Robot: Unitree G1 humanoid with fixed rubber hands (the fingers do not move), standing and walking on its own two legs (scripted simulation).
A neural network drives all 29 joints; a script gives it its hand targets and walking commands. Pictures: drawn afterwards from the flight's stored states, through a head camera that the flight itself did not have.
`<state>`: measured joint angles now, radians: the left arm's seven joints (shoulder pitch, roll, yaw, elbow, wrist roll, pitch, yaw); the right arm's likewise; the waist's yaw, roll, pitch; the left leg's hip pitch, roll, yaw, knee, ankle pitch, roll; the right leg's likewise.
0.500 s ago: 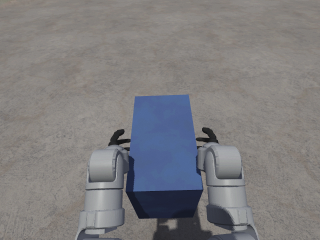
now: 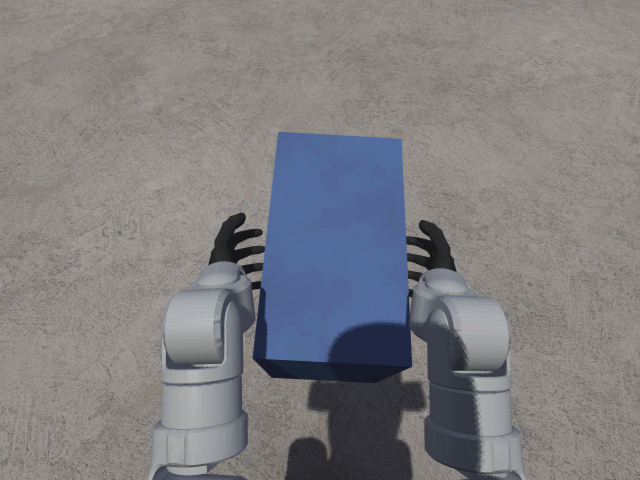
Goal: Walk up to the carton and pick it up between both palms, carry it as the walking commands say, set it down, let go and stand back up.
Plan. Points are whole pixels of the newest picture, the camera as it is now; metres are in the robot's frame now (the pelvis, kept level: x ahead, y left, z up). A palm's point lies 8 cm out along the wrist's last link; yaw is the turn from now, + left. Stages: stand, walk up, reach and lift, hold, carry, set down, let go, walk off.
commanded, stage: carry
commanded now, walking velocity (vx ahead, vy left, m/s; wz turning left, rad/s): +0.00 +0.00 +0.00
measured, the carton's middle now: (331, 268) +0.40 -0.02 +0.01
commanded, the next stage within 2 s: none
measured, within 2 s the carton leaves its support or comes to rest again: neither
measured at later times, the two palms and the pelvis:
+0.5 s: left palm (258, 216) +0.43 +0.07 +0.09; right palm (446, 224) +0.42 -0.16 +0.07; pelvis +0.13 -0.03 +0.01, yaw -3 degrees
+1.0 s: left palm (281, 141) +0.57 +0.04 +0.09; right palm (446, 144) +0.55 -0.19 +0.08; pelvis +0.26 -0.06 -0.01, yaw -4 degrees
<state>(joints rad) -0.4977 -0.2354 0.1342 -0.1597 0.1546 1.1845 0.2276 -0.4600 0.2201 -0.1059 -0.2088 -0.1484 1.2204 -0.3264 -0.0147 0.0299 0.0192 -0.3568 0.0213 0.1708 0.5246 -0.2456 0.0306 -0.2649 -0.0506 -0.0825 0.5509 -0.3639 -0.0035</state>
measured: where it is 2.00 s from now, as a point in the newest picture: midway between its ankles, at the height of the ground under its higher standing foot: (344, 288)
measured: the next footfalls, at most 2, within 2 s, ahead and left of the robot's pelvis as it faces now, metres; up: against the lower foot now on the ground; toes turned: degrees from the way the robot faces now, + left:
right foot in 0.52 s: +0.17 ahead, -0.10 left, +0.00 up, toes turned -10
left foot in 0.86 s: +0.29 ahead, +0.06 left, +0.00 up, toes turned +4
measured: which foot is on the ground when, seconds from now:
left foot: down 0.00-0.52, up 0.54-0.84, down 0.86-1.00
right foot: down 0.00-0.38, up 0.40-0.50, down 0.52-1.00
